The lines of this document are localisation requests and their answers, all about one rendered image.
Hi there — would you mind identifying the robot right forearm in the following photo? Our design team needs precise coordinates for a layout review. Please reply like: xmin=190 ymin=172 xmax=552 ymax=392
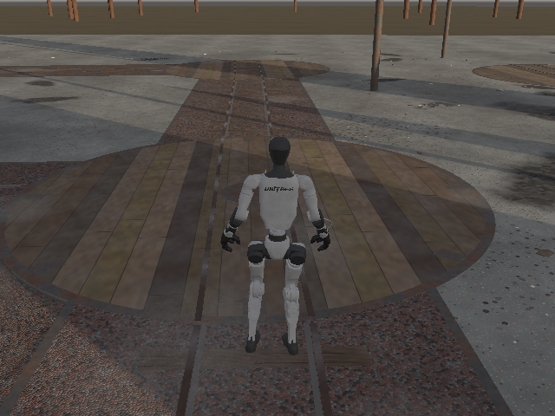
xmin=312 ymin=208 xmax=328 ymax=238

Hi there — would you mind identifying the right robot shin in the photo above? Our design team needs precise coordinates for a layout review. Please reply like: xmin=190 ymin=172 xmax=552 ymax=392
xmin=284 ymin=286 xmax=299 ymax=344

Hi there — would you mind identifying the left robot hand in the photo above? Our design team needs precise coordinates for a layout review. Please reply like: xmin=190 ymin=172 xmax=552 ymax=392
xmin=220 ymin=232 xmax=240 ymax=252

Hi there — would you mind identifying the left robot upper arm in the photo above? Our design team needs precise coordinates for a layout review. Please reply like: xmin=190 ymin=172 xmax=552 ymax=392
xmin=235 ymin=174 xmax=261 ymax=221

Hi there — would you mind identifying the right robot hand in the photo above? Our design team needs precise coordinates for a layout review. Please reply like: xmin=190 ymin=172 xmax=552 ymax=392
xmin=310 ymin=233 xmax=330 ymax=251

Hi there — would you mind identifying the right robot upper arm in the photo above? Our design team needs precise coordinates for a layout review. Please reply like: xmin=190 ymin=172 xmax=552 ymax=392
xmin=297 ymin=174 xmax=321 ymax=222

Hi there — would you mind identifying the right robot foot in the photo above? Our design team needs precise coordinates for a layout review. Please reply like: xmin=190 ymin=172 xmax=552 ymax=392
xmin=282 ymin=333 xmax=298 ymax=355

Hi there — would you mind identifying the robot left forearm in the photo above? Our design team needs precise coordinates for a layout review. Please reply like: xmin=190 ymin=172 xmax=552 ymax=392
xmin=224 ymin=207 xmax=243 ymax=237

